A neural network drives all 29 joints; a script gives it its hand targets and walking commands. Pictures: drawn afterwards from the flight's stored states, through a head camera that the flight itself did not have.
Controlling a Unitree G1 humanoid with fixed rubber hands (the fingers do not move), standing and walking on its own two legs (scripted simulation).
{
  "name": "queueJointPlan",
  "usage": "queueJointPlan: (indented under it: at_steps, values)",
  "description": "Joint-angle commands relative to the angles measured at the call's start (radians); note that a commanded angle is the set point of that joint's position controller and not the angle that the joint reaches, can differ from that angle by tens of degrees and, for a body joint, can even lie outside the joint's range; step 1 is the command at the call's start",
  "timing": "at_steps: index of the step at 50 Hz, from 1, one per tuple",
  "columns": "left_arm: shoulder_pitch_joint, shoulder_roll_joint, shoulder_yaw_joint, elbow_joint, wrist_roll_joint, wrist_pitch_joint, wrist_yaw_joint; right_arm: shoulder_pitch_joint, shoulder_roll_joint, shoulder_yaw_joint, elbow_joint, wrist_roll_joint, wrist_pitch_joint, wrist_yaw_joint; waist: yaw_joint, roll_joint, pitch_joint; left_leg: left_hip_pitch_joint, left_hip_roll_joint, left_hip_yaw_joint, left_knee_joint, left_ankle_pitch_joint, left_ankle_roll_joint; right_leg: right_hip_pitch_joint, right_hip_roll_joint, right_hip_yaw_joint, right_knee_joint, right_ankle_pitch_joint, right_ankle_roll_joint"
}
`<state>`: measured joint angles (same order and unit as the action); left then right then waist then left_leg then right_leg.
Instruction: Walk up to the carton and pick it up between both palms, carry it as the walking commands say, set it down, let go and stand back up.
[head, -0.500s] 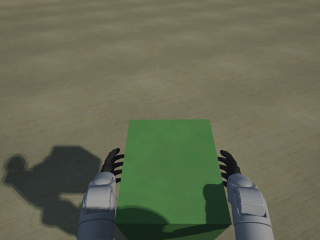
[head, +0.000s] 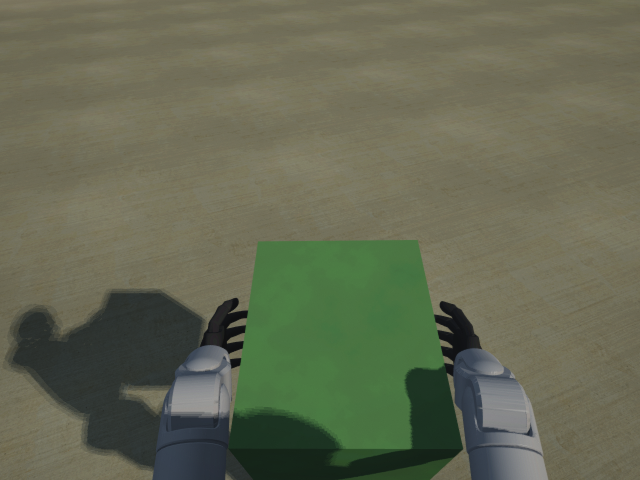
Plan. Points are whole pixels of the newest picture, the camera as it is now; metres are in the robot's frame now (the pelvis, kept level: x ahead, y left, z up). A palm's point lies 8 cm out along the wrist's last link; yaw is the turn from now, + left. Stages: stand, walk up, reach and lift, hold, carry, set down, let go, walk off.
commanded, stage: carry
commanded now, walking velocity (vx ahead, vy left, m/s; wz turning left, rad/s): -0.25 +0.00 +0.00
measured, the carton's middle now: (338, 365) +0.30 +0.00 -0.02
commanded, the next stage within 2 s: none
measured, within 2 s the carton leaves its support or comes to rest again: neither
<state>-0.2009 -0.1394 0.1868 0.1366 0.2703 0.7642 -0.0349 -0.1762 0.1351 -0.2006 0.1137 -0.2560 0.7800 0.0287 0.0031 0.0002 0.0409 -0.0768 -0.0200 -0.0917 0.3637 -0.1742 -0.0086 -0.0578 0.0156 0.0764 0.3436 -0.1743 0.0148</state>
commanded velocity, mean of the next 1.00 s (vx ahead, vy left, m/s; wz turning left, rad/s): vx -0.25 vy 0.00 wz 0.00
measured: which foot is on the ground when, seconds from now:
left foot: down 0.00-0.46, up 0.48-0.80, down 0.82-1.00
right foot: down 0.00-0.28, up 0.30-0.42, down 0.44-0.84, up 0.86-1.00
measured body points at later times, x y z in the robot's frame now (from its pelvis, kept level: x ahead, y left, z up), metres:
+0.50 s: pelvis -0.09 -0.01 -0.03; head -0.12 -0.02 +0.42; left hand +0.17 +0.15 +0.07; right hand +0.16 -0.17 +0.05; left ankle +0.01 +0.12 -0.74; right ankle -0.06 -0.10 -0.75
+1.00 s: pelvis -0.25 +0.03 -0.01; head -0.28 +0.05 +0.43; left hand -0.02 +0.20 +0.06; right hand -0.01 -0.12 +0.07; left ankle -0.24 +0.13 -0.75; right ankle -0.24 -0.09 -0.66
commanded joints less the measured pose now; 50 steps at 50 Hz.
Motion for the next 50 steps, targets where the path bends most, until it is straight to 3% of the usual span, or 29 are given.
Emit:
queueJointPlan:
  at_steps: [1, 3, 5, 9, 11, 13, 15, 17, 18, 20, 21, 22, 24, 25, 26, 27, 28, 30, 36, 37, 39, 40, 41, 42, 43, 45, 47, 49, 50]
  values:
    - [-0.452, -0.866, -0.607, -0.129, -0.303, -0.003, -0.194, -0.595, 0.868, 0.63, -0.145, 0.321, -0.026, 0.194, 0.0, 0.069, -0.348, -0.042, 0.135, -0.015, 0.128, 0.202, 0.009, -0.122, -0.14, 0.039, 0.135, 0.231, -0.045]
    - [-0.454, -0.889, -0.638, -0.172, -0.326, 0.026, -0.184, -0.62, 0.881, 0.664, -0.221, 0.343, 0.002, 0.179, -0.005, -0.015, -0.428, -0.067, 0.159, -0.028, 0.173, 0.338, 0.029, -0.12, -0.128, 0.001, 0.188, 0.286, -0.044]
    - [-0.448, -0.888, -0.691, -0.272, -0.378, 0.063, -0.164, -0.577, 0.889, 0.709, -0.276, 0.374, 0.046, 0.162, -0.002, -0.006, -0.475, -0.086, 0.158, -0.026, 0.217, 0.429, 0.034, -0.13, -0.123, 0.021, 0.236, 0.404, -0.035]
    - [-0.385, -0.859, -0.698, -0.352, -0.398, 0.145, -0.124, -0.559, 0.871, 0.758, -0.393, 0.415, 0.134, 0.124, 0.006, -0.086, -0.492, -0.217, 0.1, 0.018, 0.297, 0.351, 0.019, -0.101, -0.176, 0.081, 0.266, 0.642, -0.077]
    - [-0.402, -0.863, -0.726, -0.446, -0.435, 0.183, -0.103, -0.535, 0.88, 0.782, -0.473, 0.451, 0.175, 0.107, 0.0, -0.089, -0.5, -0.18, 0.113, 0.023, 0.264, 0.267, 0.031, -0.205, -0.149, 0.064, 0.28, 0.437, -0.067]
    - [-0.29, -0.826, -0.709, -0.404, -0.409, 0.26, -0.072, -0.484, 0.802, 0.758, -0.499, 0.451, 0.23, 0.081, 0.001, 0.117, -0.462, -0.186, 0.145, -0.046, 0.209, 0.208, 0.072, -0.288, -0.101, 0.024, 0.337, 0.199, -0.054]
    - [-0.298, -0.812, -0.742, -0.502, -0.447, 0.31, -0.041, -0.363, 0.787, 0.755, -0.53, 0.458, 0.288, 0.055, -0.01, 0.246, -0.424, -0.282, 0.316, -0.229, 0.014, 0.083, 0.167, -0.342, 0.012, -0.076, 0.597, -0.256, -0.014]
    - [-0.301, -0.805, -0.757, -0.582, -0.487, 0.354, -0.025, -0.365, 0.786, 0.779, -0.607, 0.457, 0.337, 0.021, -0.002, 0.128, -0.369, -0.439, 0.344, -0.228, -0.002, -0.067, 0.212, -0.303, 0.0, -0.096, 0.631, -0.257, -0.013]
    - [-0.367, -0.792, -0.782, -0.641, -0.502, 0.369, -0.009, -0.306, 0.793, 0.741, -0.548, 0.43, 0.354, 0.004, 0.004, 0.135, -0.32, -0.485, 0.294, -0.181, -0.02, -0.123, 0.18, -0.268, 0.008, -0.123, 0.558, -0.249, -0.028]
    - [-0.267, -0.819, -0.785, -0.636, -0.524, 0.407, -0.002, -0.361, 0.79, 0.785, -0.691, 0.464, 0.372, -0.016, 0.019, 0.142, -0.319, -0.401, 0.249, -0.119, 0.096, 0.148, 0.146, -0.276, -0.026, -0.106, 0.296, -0.211, -0.035]
    - [-0.288, -0.819, -0.805, -0.679, -0.541, 0.42, 0.005, -0.332, 0.752, 0.775, -0.725, 0.455, 0.382, -0.034, 0.012, 0.148, -0.347, -0.364, 0.205, -0.091, 0.129, 0.108, 0.116, -0.244, -0.023, -0.075, 0.21, -0.195, -0.048]
    - [-0.28, -0.8, -0.782, -0.714, -0.546, 0.432, 0.009, -0.338, 0.789, 0.781, -0.721, 0.47, 0.402, -0.039, 0.005, 0.027, -0.364, -0.4, 0.166, -0.042, 0.243, 0.045, 0.064, -0.177, -0.072, -0.001, 0.115, -0.095, -0.051]
    - [-0.139, -0.737, -0.725, -0.655, -0.511, 0.449, 0.023, -0.266, 0.728, 0.775, -0.737, 0.466, 0.433, -0.056, 0.018, -0.314, -0.38, -0.549, -0.004, 0.172, 0.618, -0.397, -0.014, -0.16, -0.433, 0.356, 0.041, 0.469, -0.212]
    - [-0.13, -0.745, -0.707, -0.638, -0.503, 0.454, 0.028, -0.3, 0.735, 0.779, -0.747, 0.476, 0.431, -0.06, 0.009, -0.246, -0.375, -0.461, 0.045, 0.105, 0.75, -0.393, -0.001, -0.268, -0.439, 0.331, 0.02, 0.471, -0.252]
    - [-0.143, -0.725, -0.712, -0.721, -0.499, 0.451, 0.031, -0.323, 0.76, 0.804, -0.773, 0.505, 0.43, -0.055, 0.012, -0.091, -0.318, -0.491, 0.029, 0.101, 0.826, -0.348, -0.001, -0.276, -0.371, 0.252, 0.016, 0.386, -0.225]
    - [-0.157, -0.745, -0.717, -0.733, -0.498, 0.456, 0.027, -0.356, 0.758, 0.808, -0.807, 0.509, 0.427, -0.054, 0.006, -0.048, -0.317, -0.496, 0.031, 0.092, 0.845, -0.308, 0.0, -0.259, -0.33, 0.171, 0.03, 0.355, -0.196]
    - [-0.208, -0.751, -0.704, -0.759, -0.503, 0.442, 0.035, -0.337, 0.803, 0.813, -0.762, 0.517, 0.431, -0.056, 0.002, -0.157, -0.334, -0.518, 0.056, 0.096, 0.8, -0.268, -0.012, -0.226, -0.293, 0.126, 0.035, 0.318, -0.171]
    - [-0.209, -0.723, -0.707, -0.786, -0.484, 0.445, 0.044, -0.375, 0.804, 0.836, -0.77, 0.542, 0.44, -0.048, 0.001, -0.174, -0.328, -0.476, 0.05, 0.127, 0.75, -0.243, -0.016, -0.235, -0.229, 0.069, -0.017, 0.062, -0.129]
    - [-0.05, -0.625, -0.658, -0.664, -0.43, 0.477, 0.078, -0.192, 0.657, 0.742, -0.693, 0.471, 0.464, -0.075, 0.023, -0.224, -0.378, -0.316, -0.016, 0.218, 0.307, -0.392, -0.008, -0.166, -0.295, 0.184, -0.049, 0.036, -0.154]
    - [-0.031, -0.622, -0.676, -0.688, -0.432, 0.47, 0.076, -0.187, 0.639, 0.754, -0.729, 0.477, 0.453, -0.071, 0.014, -0.201, -0.372, -0.289, -0.01, 0.235, 0.172, -0.319, -0.019, -0.117, -0.264, 0.135, -0.004, 0.138, -0.127]
    - [-0.09, -0.654, -0.697, -0.713, -0.456, 0.453, 0.069, -0.197, 0.691, 0.747, -0.714, 0.482, 0.442, -0.06, 0.007, -0.143, -0.471, -0.14, 0.054, 0.185, 0.05, -0.138, 0.0, -0.142, -0.193, 0.023, 0.091, 0.207, -0.057]
    - [-0.091, -0.681, -0.71, -0.697, -0.463, 0.458, 0.074, -0.176, 0.701, 0.742, -0.692, 0.486, 0.454, -0.051, 0.005, -0.015, -0.437, -0.064, 0.123, 0.108, -0.017, -0.112, 0.012, -0.308, -0.177, 0.026, 0.149, 0.122, -0.04]
    - [-0.177, -0.67, -0.743, -0.779, -0.48, 0.446, 0.073, -0.192, 0.697, 0.734, -0.716, 0.483, 0.444, -0.041, 0.0, 0.141, -0.385, 0.026, 0.294, -0.073, -0.039, 0.12, 0.043, -0.518, -0.093, -0.058, 0.284, -0.133, -0.003]
    - [-0.188, -0.671, -0.742, -0.738, -0.487, 0.458, 0.061, -0.143, 0.679, 0.702, -0.668, 0.449, 0.442, -0.046, -0.027, 0.259, -0.347, -0.114, 0.442, -0.126, -0.02, 0.265, 0.192, -0.546, -0.039, -0.178, 0.524, -0.342, 0.034]
    - [-0.25, -0.714, -0.76, -0.808, -0.487, 0.445, 0.054, -0.22, 0.749, 0.746, -0.697, 0.477, 0.433, -0.035, -0.032, 0.255, -0.247, -0.3, 0.486, -0.162, -0.066, 0.291, 0.248, -0.513, -0.044, -0.114, 0.722, -0.385, 0.021]
    - [-0.319, -0.775, -0.793, -0.761, -0.515, 0.437, 0.04, -0.332, 0.758, 0.741, -0.742, 0.485, 0.415, -0.025, -0.016, 0.061, -0.23, -0.36, 0.365, -0.022, -0.025, 0.099, 0.202, -0.505, -0.011, -0.09, 0.917, -0.267, 0.017]
    - [-0.27, -0.771, -0.798, -0.747, -0.519, 0.448, 0.039, -0.282, 0.718, 0.738, -0.748, 0.483, 0.42, -0.026, -0.009, 0.145, -0.148, -0.389, 0.301, 0.064, -0.02, -0.031, 0.164, -0.545, -0.01, -0.123, 0.948, -0.181, 0.024]
    - [-0.252, -0.762, -0.805, -0.745, -0.527, 0.443, 0.046, -0.201, 0.705, 0.716, -0.736, 0.47, 0.405, -0.035, -0.014, 0.171, -0.215, -0.28, 0.3, 0.023, 0.06, 0.243, 0.173, -0.558, -0.003, -0.123, 0.878, -0.221, 0.028]
    - [-0.195, -0.741, -0.792, -0.733, -0.518, 0.45, 0.043, -0.231, 0.687, 0.744, -0.775, 0.481, 0.408, -0.041, -0.008, 0.185, -0.296, -0.178, 0.307, 0.014, 0.073, 0.188, 0.172, -0.522, -0.024, -0.138, 0.767, -0.265, 0.031]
